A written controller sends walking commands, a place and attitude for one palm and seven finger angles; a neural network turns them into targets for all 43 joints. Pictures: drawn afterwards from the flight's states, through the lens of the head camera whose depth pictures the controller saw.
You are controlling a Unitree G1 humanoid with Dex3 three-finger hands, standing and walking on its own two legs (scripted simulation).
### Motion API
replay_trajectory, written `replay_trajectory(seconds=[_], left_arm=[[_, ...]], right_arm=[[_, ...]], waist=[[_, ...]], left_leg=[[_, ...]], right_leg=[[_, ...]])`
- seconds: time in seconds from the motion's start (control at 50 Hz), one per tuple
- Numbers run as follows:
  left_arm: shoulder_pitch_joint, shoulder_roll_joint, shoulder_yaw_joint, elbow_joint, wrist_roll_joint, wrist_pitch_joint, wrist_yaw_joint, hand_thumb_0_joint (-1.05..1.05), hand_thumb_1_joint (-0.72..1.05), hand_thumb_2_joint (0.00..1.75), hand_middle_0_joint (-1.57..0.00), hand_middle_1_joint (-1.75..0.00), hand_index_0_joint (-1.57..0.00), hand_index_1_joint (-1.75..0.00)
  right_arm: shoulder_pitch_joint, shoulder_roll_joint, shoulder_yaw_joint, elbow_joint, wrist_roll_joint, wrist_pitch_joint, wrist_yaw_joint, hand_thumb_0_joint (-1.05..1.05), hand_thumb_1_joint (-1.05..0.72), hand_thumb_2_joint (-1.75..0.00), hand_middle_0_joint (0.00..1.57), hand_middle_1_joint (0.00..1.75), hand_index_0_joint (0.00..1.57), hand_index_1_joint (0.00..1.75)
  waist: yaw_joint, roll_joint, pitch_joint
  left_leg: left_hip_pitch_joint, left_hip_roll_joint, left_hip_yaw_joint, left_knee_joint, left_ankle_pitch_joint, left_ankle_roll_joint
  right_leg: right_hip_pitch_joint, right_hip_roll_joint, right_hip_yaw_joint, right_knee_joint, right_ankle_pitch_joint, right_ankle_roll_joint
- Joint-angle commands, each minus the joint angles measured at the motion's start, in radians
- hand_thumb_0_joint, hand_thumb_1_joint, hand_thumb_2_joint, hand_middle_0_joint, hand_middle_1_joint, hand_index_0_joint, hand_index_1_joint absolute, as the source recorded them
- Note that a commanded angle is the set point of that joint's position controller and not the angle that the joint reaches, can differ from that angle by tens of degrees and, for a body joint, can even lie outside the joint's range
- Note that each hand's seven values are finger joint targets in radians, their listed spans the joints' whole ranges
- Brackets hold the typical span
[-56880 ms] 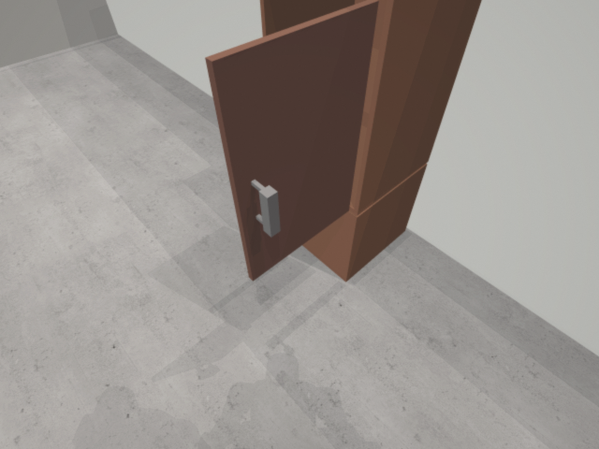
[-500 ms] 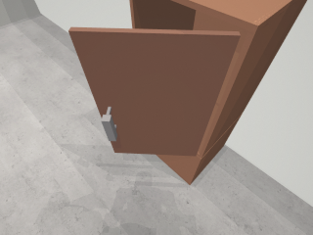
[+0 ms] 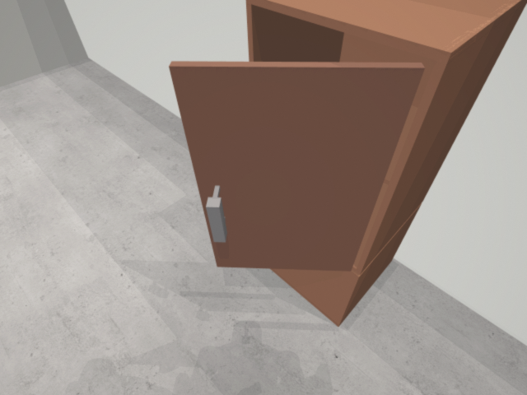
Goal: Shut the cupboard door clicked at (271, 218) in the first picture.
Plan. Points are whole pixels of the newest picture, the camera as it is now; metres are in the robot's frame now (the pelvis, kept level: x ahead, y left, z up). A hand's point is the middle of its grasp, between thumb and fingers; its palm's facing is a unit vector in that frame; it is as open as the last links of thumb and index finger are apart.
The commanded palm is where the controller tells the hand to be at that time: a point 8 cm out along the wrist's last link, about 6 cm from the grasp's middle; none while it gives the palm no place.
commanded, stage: come to a stop and stand still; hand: left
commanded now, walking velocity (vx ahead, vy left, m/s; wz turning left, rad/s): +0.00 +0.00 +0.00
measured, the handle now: (218, 213) +0.48 +0.15 -0.06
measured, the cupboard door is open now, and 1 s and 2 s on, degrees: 42 42 42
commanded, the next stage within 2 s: look again from close up in 0.34 s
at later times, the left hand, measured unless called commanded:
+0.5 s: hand out of the picture +0.00 +0.18 -0.16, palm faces -0.04 -0.98 -0.21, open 7.4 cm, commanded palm none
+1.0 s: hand out of the picture +0.04 +0.16 -0.16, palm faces -0.02 -0.98 -0.21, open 7.3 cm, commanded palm none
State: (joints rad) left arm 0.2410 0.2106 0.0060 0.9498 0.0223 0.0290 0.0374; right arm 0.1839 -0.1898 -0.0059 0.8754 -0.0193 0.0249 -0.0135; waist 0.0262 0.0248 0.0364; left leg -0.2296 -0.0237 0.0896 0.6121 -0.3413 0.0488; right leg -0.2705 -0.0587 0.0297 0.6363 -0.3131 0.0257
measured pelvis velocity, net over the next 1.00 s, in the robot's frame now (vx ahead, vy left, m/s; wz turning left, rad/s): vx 0.01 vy -0.02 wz -0.02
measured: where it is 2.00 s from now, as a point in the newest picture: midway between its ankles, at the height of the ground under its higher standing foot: outside the picture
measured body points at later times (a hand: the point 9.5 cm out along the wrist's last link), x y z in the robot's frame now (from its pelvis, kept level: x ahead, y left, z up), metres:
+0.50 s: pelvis -0.01 +0.00 +0.01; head +0.01 -0.01 +0.46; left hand +0.00 +0.23 -0.14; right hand -0.02 -0.24 -0.14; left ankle +0.00 +0.09 -0.73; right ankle +0.01 -0.15 -0.73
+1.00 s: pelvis +0.01 -0.02 +0.02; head +0.03 -0.02 +0.47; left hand +0.04 +0.21 -0.14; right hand +0.04 -0.25 -0.14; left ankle +0.00 +0.09 -0.73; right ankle +0.01 -0.15 -0.73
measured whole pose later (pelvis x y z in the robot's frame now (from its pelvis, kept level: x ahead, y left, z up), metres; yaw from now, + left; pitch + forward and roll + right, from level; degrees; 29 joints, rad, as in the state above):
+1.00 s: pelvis +0.01 -0.02 +0.02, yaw -1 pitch +0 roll +0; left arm 0.25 0.18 -0.01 1.09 0.02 -0.01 0.03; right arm 0.23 -0.17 0.00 1.10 -0.01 -0.02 -0.02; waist 0.00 0.00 0.03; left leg -0.16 0.01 0.09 0.43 -0.26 0.01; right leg -0.21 -0.02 0.03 0.46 -0.24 0.02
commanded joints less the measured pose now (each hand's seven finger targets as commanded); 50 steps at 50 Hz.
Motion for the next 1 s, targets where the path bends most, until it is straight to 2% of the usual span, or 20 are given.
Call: replay_trajectory(seconds=[0.0, 0.04, 0.08, 0.12, 0.16, 0.28, 0.3, 0.32, 0.38, 0.44, 0.48, 0.5, 0.64, 0.72, 0.76, 0.8, 0.9, 0.98], left_arm=[[-0.009, 0.131, 0.012, -0.073, 0.0, -0.025, -0.004, 0.0, 0.9, 0.9, -0.2, -0.3, -0.2, -0.3], [0.021, 0.122, 0.011, -0.069, -0.001, -0.022, -0.003, 0.0, 0.9, 0.9, -0.2, -0.3, -0.2, -0.3], [0.048, 0.112, 0.01, -0.061, 0.001, -0.021, -0.003, 0.0, 0.9, 0.9, -0.2, -0.3, -0.2, -0.3], [0.061, 0.11, 0.011, -0.055, 0.001, -0.026, -0.005, 0.0, 0.9, 0.9, -0.2, -0.3, -0.2, -0.3], [0.061, 0.11, 0.009, -0.043, -0.001, -0.027, -0.006, 0.0, 0.9, 0.9, -0.2, -0.3, -0.2, -0.3], [0.072, 0.099, 0.001, 0.004, -0.003, -0.034, -0.008, 0.0, 0.9, 0.9, -0.2, -0.3, -0.2, -0.3], [0.07, 0.099, 0.002, 0.008, -0.003, -0.036, -0.007, 0.0, 0.9, 0.9, -0.2, -0.3, -0.2, -0.3], [0.073, 0.096, 0.0, 0.018, -0.005, -0.037, -0.007, 0.0, 0.9, 0.9, -0.2, -0.3, -0.2, -0.3], [0.076, 0.091, -0.003, 0.043, -0.007, -0.038, -0.006, 0.0, 0.9, 0.9, -0.2, -0.3, -0.2, -0.3], [0.081, 0.087, -0.005, 0.063, -0.008, -0.043, -0.005, 0.0, 0.9, 0.9, -0.2, -0.3, -0.2, -0.3], [0.078, 0.084, -0.006, 0.074, -0.009, -0.044, -0.004, 0.0, 0.9, 0.9, -0.2, -0.3, -0.2, -0.3], [0.079, 0.082, -0.006, 0.076, -0.009, -0.045, -0.003, 0.0, 0.9, 0.9, -0.2, -0.3, -0.2, -0.3], [0.075, 0.071, -0.006, 0.096, -0.01, -0.046, -0.001, 0.0, 0.9, 0.9, -0.2, -0.3, -0.2, -0.3], [0.067, 0.067, -0.005, 0.1, -0.009, -0.048, 0.0, 0.0, 0.9, 0.9, -0.2, -0.3, -0.2, -0.3], [0.066, 0.07, -0.004, 0.099, -0.01, -0.049, 0.0, 0.0, 0.9, 0.9, -0.2, -0.3, -0.2, -0.3], [0.067, 0.073, -0.003, 0.098, -0.008, -0.052, 0.0, 0.0, 0.9, 0.9, -0.2, -0.3, -0.2, -0.3], [0.057, 0.08, -0.002, 0.096, -0.009, -0.054, -0.001, 0.0, 0.9, 0.9, -0.2, -0.3, -0.2, -0.3], [0.054, 0.084, 0.001, 0.099, -0.011, -0.054, -0.001, 0.0, 0.9, 0.9, -0.2, -0.3, -0.2, -0.3]], right_arm=[[0.036, -0.139, -0.034, -0.061, 0.003, -0.029, 0.004, 0.0, -0.9, -0.9, 0.2, 0.3, 0.2, 0.3], [0.049, -0.143, -0.03, -0.041, 0.001, -0.035, 0.007, 0.0, -0.9, -0.9, 0.2, 0.3, 0.2, 0.3], [0.051, -0.138, -0.034, -0.035, -0.001, -0.038, 0.007, 0.0, -0.9, -0.9, 0.2, 0.3, 0.2, 0.3], [0.058, -0.136, -0.031, -0.024, 0.0, -0.043, 0.006, 0.0, -0.9, -0.9, 0.2, 0.3, 0.2, 0.3], [0.073, -0.136, -0.026, -0.005, -0.001, -0.047, 0.006, 0.0, -0.9, -0.9, 0.2, 0.3, 0.2, 0.3], [0.095, -0.134, -0.018, 0.056, 0.003, -0.051, 0.003, 0.0, -0.9, -0.9, 0.2, 0.3, 0.2, 0.3], [0.101, -0.127, -0.017, 0.064, 0.004, -0.052, 0.002, 0.0, -0.9, -0.9, 0.2, 0.3, 0.2, 0.3], [0.104, -0.131, -0.016, 0.074, 0.004, -0.054, 0.001, 0.0, -0.9, -0.9, 0.2, 0.3, 0.2, 0.3], [0.116, -0.125, -0.013, 0.104, 0.006, -0.056, -0.001, 0.0, -0.9, -0.9, 0.2, 0.3, 0.2, 0.3], [0.122, -0.115, -0.01, 0.126, 0.009, -0.058, -0.004, 0.0, -0.9, -0.9, 0.2, 0.3, 0.2, 0.3], [0.131, -0.11, -0.008, 0.142, 0.01, -0.061, -0.006, 0.0, -0.9, -0.9, 0.2, 0.3, 0.2, 0.3], [0.128, -0.103, -0.009, 0.146, 0.011, -0.06, -0.007, 0.0, -0.9, -0.9, 0.2, 0.3, 0.2, 0.3], [0.125, -0.088, -0.007, 0.175, 0.011, -0.06, -0.01, 0.0, -0.9, -0.9, 0.2, 0.3, 0.2, 0.3], [0.118, -0.081, -0.009, 0.183, 0.011, -0.057, -0.012, 0.0, -0.9, -0.9, 0.2, 0.3, 0.2, 0.3], [0.115, -0.082, -0.008, 0.186, 0.01, -0.058, -0.012, 0.0, -0.9, -0.9, 0.2, 0.3, 0.2, 0.3], [0.109, -0.079, -0.01, 0.187, 0.011, -0.058, -0.012, 0.0, -0.9, -0.9, 0.2, 0.3, 0.2, 0.3], [0.097, -0.082, -0.01, 0.193, 0.01, -0.057, -0.012, 0.0, -0.9, -0.9, 0.2, 0.3, 0.2, 0.3], [0.094, -0.089, -0.01, 0.196, 0.009, -0.06, -0.013, 0.0, -0.9, -0.9, 0.2, 0.3, 0.2, 0.3]], waist=[[-0.039, -0.071, 0.074], [-0.028, -0.022, 0.052], [-0.017, -0.026, 0.042], [-0.016, -0.045, 0.011], [-0.021, -0.021, 0.007], [-0.021, -0.02, 0.019], [-0.021, -0.032, 0.02], [-0.022, -0.013, 0.017], [-0.023, -0.008, 0.009], [-0.023, -0.027, -0.005], [-0.026, -0.017, -0.014], [-0.026, -0.033, -0.001], [-0.027, -0.017, 0.001], [-0.031, -0.054, 0.017], [-0.029, -0.037, -0.001], [-0.028, -0.057, 0.003], [-0.028, -0.043, 0.006], [-0.027, -0.032, -0.02]], left_leg=[[-0.061, 0.105, -0.153, -0.255, -0.01, 0.004], [-0.08, 0.123, -0.174, -0.307, -0.088, 0.008], [-0.104, 0.131, -0.184, -0.336, -0.141, 0.013], [-0.091, 0.122, -0.174, -0.331, -0.128, 0.013], [-0.077, 0.126, -0.176, -0.341, -0.114, 0.01], [-0.054, 0.128, -0.159, -0.342, -0.063, 0.005], [-0.052, 0.126, -0.159, -0.336, -0.04, 0.006], [-0.045, 0.126, -0.154, -0.335, -0.03, 0.004], [-0.025, 0.13, -0.146, -0.331, 0.007, 0.001], [0.001, 0.123, -0.123, -0.3, 0.077, -0.003], [0.022, 0.125, -0.115, -0.289, 0.125, -0.005], [0.024, 0.124, -0.112, -0.279, 0.137, -0.005], [0.037, 0.126, -0.102, -0.272, 0.169, -0.012], [0.043, 0.125, -0.097, -0.263, 0.178, -0.016], [0.056, 0.126, -0.095, -0.262, 0.195, -0.017], [0.062, 0.126, -0.091, -0.255, 0.206, -0.017], [0.063, 0.125, -0.089, -0.255, 0.217, -0.022], [0.081, 0.129, -0.09, -0.254, 0.25, -0.024]], right_leg=[[-0.076, -0.016, 0.074, -0.174, -0.003, -0.064], [-0.048, 0.001, 0.053, -0.16, -0.021, -0.054], [-0.023, 0.005, 0.042, -0.159, -0.018, -0.052], [-0.007, -0.003, 0.052, -0.173, -0.021, -0.055], [-0.014, -0.007, 0.054, -0.177, -0.014, -0.056], [-0.007, -0.02, 0.061, -0.202, 0.027, -0.056], [0.004, -0.021, 0.06, -0.207, 0.043, -0.057], [0.003, -0.024, 0.061, -0.207, 0.049, -0.056], [0.015, -0.026, 0.058, -0.208, 0.08, -0.054], [0.026, -0.036, 0.068, -0.221, 0.118, -0.054], [0.03, -0.036, 0.067, -0.218, 0.149, -0.052], [0.029, -0.035, 0.068, -0.223, 0.16, -0.052], [0.032, -0.036, 0.069, -0.227, 0.185, -0.051], [0.023, -0.037, 0.077, -0.235, 0.208, -0.052], [0.034, -0.039, 0.075, -0.236, 0.222, -0.052], [0.037, -0.04, 0.075, -0.24, 0.245, -0.054], [0.044, -0.041, 0.079, -0.244, 0.264, -0.055], [0.061, -0.042, 0.073, -0.24, 0.288, -0.054]])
